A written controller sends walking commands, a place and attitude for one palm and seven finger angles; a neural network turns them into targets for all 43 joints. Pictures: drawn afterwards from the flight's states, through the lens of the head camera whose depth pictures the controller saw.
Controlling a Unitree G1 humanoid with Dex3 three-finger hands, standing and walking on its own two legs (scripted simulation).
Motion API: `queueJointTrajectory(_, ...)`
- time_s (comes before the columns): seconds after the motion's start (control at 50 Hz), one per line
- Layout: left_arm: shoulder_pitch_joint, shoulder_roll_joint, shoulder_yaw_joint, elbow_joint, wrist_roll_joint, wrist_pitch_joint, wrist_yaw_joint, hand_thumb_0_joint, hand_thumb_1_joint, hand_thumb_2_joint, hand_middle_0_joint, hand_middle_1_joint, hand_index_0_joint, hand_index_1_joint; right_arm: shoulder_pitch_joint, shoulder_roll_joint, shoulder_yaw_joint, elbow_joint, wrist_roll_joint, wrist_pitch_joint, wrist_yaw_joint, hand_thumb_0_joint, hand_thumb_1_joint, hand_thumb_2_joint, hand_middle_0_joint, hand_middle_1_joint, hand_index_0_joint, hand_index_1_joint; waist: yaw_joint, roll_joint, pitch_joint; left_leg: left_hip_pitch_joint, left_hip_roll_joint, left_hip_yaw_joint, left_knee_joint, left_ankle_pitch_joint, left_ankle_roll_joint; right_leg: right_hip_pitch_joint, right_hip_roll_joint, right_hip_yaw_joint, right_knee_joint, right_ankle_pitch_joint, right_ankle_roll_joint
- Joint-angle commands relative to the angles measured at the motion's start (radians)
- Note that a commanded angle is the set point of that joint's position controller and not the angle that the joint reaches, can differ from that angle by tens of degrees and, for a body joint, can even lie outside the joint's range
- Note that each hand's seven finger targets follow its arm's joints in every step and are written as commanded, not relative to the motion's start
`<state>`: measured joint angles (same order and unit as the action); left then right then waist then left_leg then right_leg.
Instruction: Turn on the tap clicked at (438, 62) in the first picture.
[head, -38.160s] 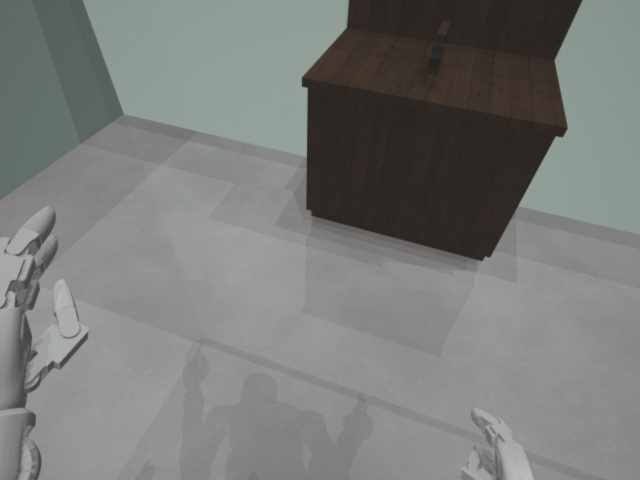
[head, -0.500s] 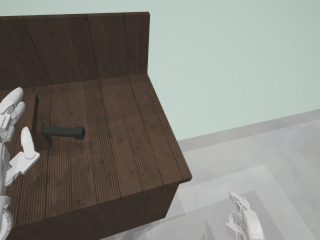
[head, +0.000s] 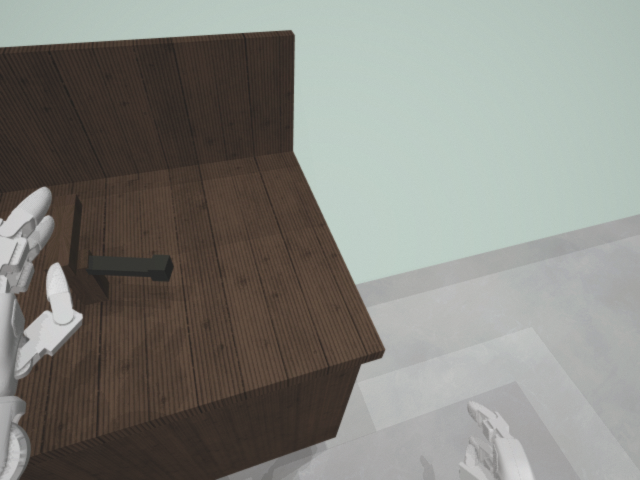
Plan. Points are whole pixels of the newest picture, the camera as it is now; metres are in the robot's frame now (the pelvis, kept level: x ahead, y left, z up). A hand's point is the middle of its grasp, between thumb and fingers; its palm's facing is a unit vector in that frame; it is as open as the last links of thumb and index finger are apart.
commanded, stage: turn the palm inward beside the body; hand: left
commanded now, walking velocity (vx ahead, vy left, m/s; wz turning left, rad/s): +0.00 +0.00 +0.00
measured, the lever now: (161, 268) +0.39 +0.27 +0.00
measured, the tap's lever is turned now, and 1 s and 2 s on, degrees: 71 71 71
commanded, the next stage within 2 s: none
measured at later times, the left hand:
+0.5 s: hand (66, 363) +0.18 +0.24 +0.15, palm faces +0.55 -0.78 -0.30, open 7.4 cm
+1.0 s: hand (116, 361) +0.19 +0.21 +0.13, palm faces +0.47 -0.84 -0.26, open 7.4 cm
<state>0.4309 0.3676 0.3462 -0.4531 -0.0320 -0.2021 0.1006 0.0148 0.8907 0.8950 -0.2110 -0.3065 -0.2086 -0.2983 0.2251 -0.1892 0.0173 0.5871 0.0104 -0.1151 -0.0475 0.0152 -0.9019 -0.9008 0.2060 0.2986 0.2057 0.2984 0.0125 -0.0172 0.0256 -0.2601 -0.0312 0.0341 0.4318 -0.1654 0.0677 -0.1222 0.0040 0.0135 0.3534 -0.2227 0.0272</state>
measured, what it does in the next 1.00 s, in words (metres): shifts its weight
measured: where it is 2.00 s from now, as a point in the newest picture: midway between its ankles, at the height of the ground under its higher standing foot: outside the picture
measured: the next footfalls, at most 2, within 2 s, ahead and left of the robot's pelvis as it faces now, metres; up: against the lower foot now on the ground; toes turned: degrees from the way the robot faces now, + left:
none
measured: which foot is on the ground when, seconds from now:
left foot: down 0.00-1.00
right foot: down 0.00-1.00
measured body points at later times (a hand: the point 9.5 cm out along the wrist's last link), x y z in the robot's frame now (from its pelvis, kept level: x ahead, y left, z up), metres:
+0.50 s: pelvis -0.03 -0.06 -0.03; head -0.03 -0.05 +0.42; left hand +0.14 +0.28 +0.17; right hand +0.20 -0.25 -0.10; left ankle +0.04 +0.07 -0.74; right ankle -0.02 -0.14 -0.74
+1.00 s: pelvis +0.01 -0.06 -0.03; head +0.00 -0.08 +0.42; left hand +0.16 +0.25 +0.14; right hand +0.20 -0.29 -0.11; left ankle +0.04 +0.07 -0.74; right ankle -0.02 -0.14 -0.74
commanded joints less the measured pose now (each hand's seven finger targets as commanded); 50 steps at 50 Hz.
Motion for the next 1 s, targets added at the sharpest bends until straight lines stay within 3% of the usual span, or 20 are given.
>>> queueJointTrajectory(0.0, -0.09, 0.151, 0.092, -0.213, -0.005, -0.062, 0.018, 0.0, 0.9, 0.9, -0.2, -0.3, -0.2, -0.3, -0.103, -0.138, -0.055, -0.16, 0.005, -0.057, -0.012, 0.0, -0.9, -0.9, 0.2, 0.3, 0.2, 0.3, 0.0, 0.077, -0.118, 0.076, 0.129, -0.135, -0.117, -0.039, -0.041, -0.007, -0.049, 0.026, -0.039, 0.076, -0.045)
queueJointTrajectory(0.02, -1.038, 0.951, 0.37, -0.531, 0.067, -0.213, 0.025, 0.0, 0.9, 0.9, -0.2, -0.3, -0.2, -0.3, -0.005, -0.194, 0.123, -0.278, 0.059, -0.032, -0.067, 0.0, -0.9, -0.9, 0.2, 0.3, 0.2, 0.3, -0.057, 0.367, 0.04, -0.224, 0.091, -0.133, -0.138, -0.355, 0.002, 0.075, 0.042, -0.006, 0.128, -0.064, 0.028)
queueJointTrajectory(0.04, -0.698, 0.41, 0.273, 0.029, 0.124, -0.034, -0.022, 0.0, 0.9, 0.9, -0.2, -0.3, -0.2, -0.3, -0.102, -0.151, -0.039, -0.1, -0.046, -0.071, -0.041, 0.0, -0.9, -0.9, 0.2, 0.3, 0.2, 0.3, 0.061, 0.292, -0.194, 0.126, 0.077, -0.14, -0.064, 0.015, -0.096, -0.092, 0.032, -0.054, 0.194, 0.061, -0.078)
queueJointTrajectory(0.06, -0.403, 0.181, 0.093, 0.088, -0.016, 0.03, -0.053, 0.0, 0.9, 0.9, -0.2, -0.3, -0.2, -0.3, -0.091, -0.169, -0.045, -0.108, -0.031, -0.08, 0.014, 0.0, -0.9, -0.9, 0.2, 0.3, 0.2, 0.3, 0.032, 0.202, -0.241, 0.282, 0.09, -0.162, -0.039, 0.306, -0.175, -0.211, 0.062, -0.108, 0.169, 0.022, -0.076)
queueJointTrajectory(0.08, -0.367, 0.209, 0.188, 0.04, -0.077, 0.068, -0.098, 0.0, 0.9, 0.9, -0.2, -0.3, -0.2, -0.3, -0.086, -0.229, -0.078, -0.093, -0.04, -0.084, 0.027, 0.0, -0.9, -0.9, 0.2, 0.3, 0.2, 0.3, 0.07, 0.092, -0.331, 0.326, 0.093, -0.146, -0.017, 0.313, -0.164, -0.211, 0.048, -0.078, 0.155, 0.045, -0.069)
queueJointTrajectory(0.12, -0.184, 0.078, 0.084, 0.066, -0.154, 0.166, -0.167, 0.0, 0.9, 0.9, -0.2, -0.3, -0.2, -0.3, -0.172, -0.199, -0.05, -0.118, -0.014, -0.076, 0.047, 0.0, -0.9, -0.9, 0.2, 0.3, 0.2, 0.3, 0.082, 0.086, -0.268, 0.299, 0.072, -0.104, 0.007, 0.321, -0.136, -0.194, 0.043, -0.1, 0.128, 0.107, -0.073)
queueJointTrajectory(0.2, -0.143, 0.171, 0.096, -0.076, -0.068, 0.163, -0.151, 0.0, 0.9, 0.9, -0.2, -0.3, -0.2, -0.3, -0.21, -0.202, -0.046, -0.144, -0.023, -0.039, 0.069, 0.0, -0.9, -0.9, 0.2, 0.3, 0.2, 0.3, 0.052, 0.014, -0.146, 0.125, 0.064, -0.097, 0.021, 0.073, -0.076, -0.243, 0.038, -0.125, 0.139, 0.076, -0.062)
queueJointTrajectory(0.32, -0.3, 0.307, 0.233, -0.228, -0.064, -0.052, 0.015, 0.0, 0.9, 0.9, -0.2, -0.3, -0.2, -0.3, -0.205, -0.161, -0.036, -0.12, -0.033, -0.037, 0.031, 0.0, -0.9, -0.9, 0.2, 0.3, 0.2, 0.3, 0.039, 0.153, -0.205, 0.084, 0.035, -0.106, 0.091, -0.172, -0.064, -0.293, 0.044, -0.092, 0.184, -0.083, -0.061)
queueJointTrajectory(0.34, -0.339, 0.239, 0.168, -0.198, -0.06, -0.058, 0.028, 0.0, 0.9, 0.9, -0.2, -0.3, -0.2, -0.3, -0.207, -0.147, -0.031, -0.12, -0.03, -0.042, 0.029, 0.0, -0.9, -0.9, 0.2, 0.3, 0.2, 0.3, 0.024, 0.161, -0.19, 0.06, 0.028, -0.108, 0.101, -0.217, -0.061, -0.312, 0.033, -0.094, 0.189, -0.113, -0.058)
queueJointTrajectory(0.4, -0.375, 0.215, 0.112, -0.071, -0.057, -0.013, 0.031, 0.0, 0.9, 0.9, -0.2, -0.3, -0.2, -0.3, -0.207, -0.159, -0.028, -0.091, -0.018, -0.05, 0.007, 0.0, -0.9, -0.9, 0.2, 0.3, 0.2, 0.3, 0.007, 0.166, -0.12, -0.005, 0.016, -0.103, 0.133, -0.306, -0.051, -0.349, 0.014, -0.068, 0.171, -0.191, -0.055)
queueJointTrajectory(0.52, -0.406, 0.257, 0.074, 0.002, -0.087, 0.146, -0.046, 0.0, 0.9, 0.9, -0.2, -0.3, -0.2, -0.3, -0.221, -0.167, -0.025, -0.098, 0.006, -0.057, -0.042, 0.0, -0.9, -0.9, 0.2, 0.3, 0.2, 0.3, 0.026, 0.091, -0.097, -0.057, 0.013, -0.077, 0.241, -0.182, -0.054, -0.321, -0.047, 0.071, 0.067, -0.314, -0.053)
queueJointTrajectory(0.6, -0.376, 0.257, 0.119, -0.051, -0.121, 0.124, -0.045, 0.0, 0.9, 0.9, -0.2, -0.3, -0.2, -0.3, -0.219, -0.159, -0.031, -0.113, 0.003, -0.074, -0.04, 0.0, -0.9, -0.9, 0.2, 0.3, 0.2, 0.3, 0.038, 0.016, -0.129, -0.101, 0.033, -0.098, 0.289, -0.127, -0.066, -0.284, -0.087, 0.126, 0.075, -0.216, -0.03)
queueJointTrajectory(0.62, -0.332, 0.302, 0.182, -0.029, -0.129, 0.119, -0.037, 0.0, 0.9, 0.9, -0.2, -0.3, -0.2, -0.3, -0.202, -0.162, -0.035, -0.098, 0.006, -0.075, -0.038, 0.0, -0.9, -0.9, 0.2, 0.3, 0.2, 0.3, 0.051, 0.001, -0.129, -0.106, 0.033, -0.096, 0.294, -0.111, -0.069, -0.267, -0.08, 0.125, 0.08, -0.174, -0.031)
queueJointTrajectory(0.64, -0.308, 0.256, 0.163, -0.047, -0.144, 0.109, -0.039, 0.0, 0.9, 0.9, -0.2, -0.3, -0.2, -0.3, -0.206, -0.156, -0.035, -0.114, 0.006, -0.078, -0.033, 0.0, -0.9, -0.9, 0.2, 0.3, 0.2, 0.3, 0.051, -0.012, -0.157, -0.119, 0.032, -0.097, 0.295, -0.094, -0.068, -0.239, -0.092, 0.123, 0.106, -0.084, -0.023)
queueJointTrajectory(0.68, -0.239, 0.262, 0.204, -0.055, -0.165, 0.101, -0.037, 0.0, 0.9, 0.9, -0.2, -0.3, -0.2, -0.3, -0.184, -0.157, -0.039, -0.118, 0.005, -0.081, -0.029, 0.0, -0.9, -0.9, 0.2, 0.3, 0.2, 0.3, 0.062, -0.021, -0.197, -0.12, 0.037, -0.094, 0.291, -0.057, -0.066, -0.2, -0.091, 0.109, 0.146, 0.078, -0.011)
queueJointTrajectory(0.72, -0.15, 0.263, 0.231, -0.045, -0.171, 0.111, -0.036, 0.0, 0.9, 0.9, -0.2, -0.3, -0.2, -0.3, -0.162, -0.158, -0.038, -0.111, 0.009, -0.079, -0.026, 0.0, -0.9, -0.9, 0.2, 0.3, 0.2, 0.3, 0.072, 0.037, -0.196, -0.1, 0.033, -0.079, 0.285, -0.008, -0.063, -0.184, -0.081, 0.08, 0.175, 0.219, -0.013)
queueJointTrajectory(0.74, -0.136, 0.211, 0.187, -0.07, -0.182, 0.112, -0.044, 0.0, 0.9, 0.9, -0.2, -0.3, -0.2, -0.3, -0.156, -0.155, -0.034, -0.126, 0.012, -0.082, -0.026, 0.0, -0.9, -0.9, 0.2, 0.3, 0.2, 0.3, 0.062, 0.012, -0.195, -0.097, 0.033, -0.074, 0.274, 0.011, -0.058, -0.182, -0.078, 0.058, 0.188, 0.261, -0.01)
queueJointTrajectory(0.82, -0.123, 0.208, 0.177, -0.091, -0.187, 0.118, -0.052, 0.0, 0.9, 0.9, -0.2, -0.3, -0.2, -0.3, -0.137, -0.166, -0.04, -0.121, 0.016, -0.097, -0.039, 0.0, -0.9, -0.9, 0.2, 0.3, 0.2, 0.3, 0.053, 0.033, -0.153, -0.069, 0.03, -0.065, 0.261, 0.036, -0.046, -0.229, -0.052, 0.02, 0.182, 0.25, -0.014)
queueJointTrajectory(0.92, -0.122, 0.179, 0.128, -0.162, -0.171, 0.074, -0.03, 0.0, 0.9, 0.9, -0.2, -0.3, -0.2, -0.3, -0.123, -0.164, -0.041, -0.116, 0.014, -0.133, -0.042, 0.0, -0.9, -0.9, 0.2, 0.3, 0.2, 0.3, 0.052, 0.089, -0.185, -0.027, 0.025, -0.068, 0.243, 0.065, -0.035, -0.255, -0.022, -0.031, 0.198, 0.178, -0.034)
queueJointTrajectory(0.98, -0.069, 0.138, 0.096, -0.183, -0.172, 0.056, -0.009, 0.0, 0.9, 0.9, -0.2, -0.3, -0.2, -0.3, -0.116, -0.165, -0.042, -0.123, 0.008, -0.147, -0.036, 0.0, -0.9, -0.9, 0.2, 0.3, 0.2, 0.3, 0.052, 0.069, -0.229, -0.022, 0.026, -0.074, 0.238, 0.087, -0.034, -0.245, -0.015, -0.051, 0.219, 0.175, -0.04)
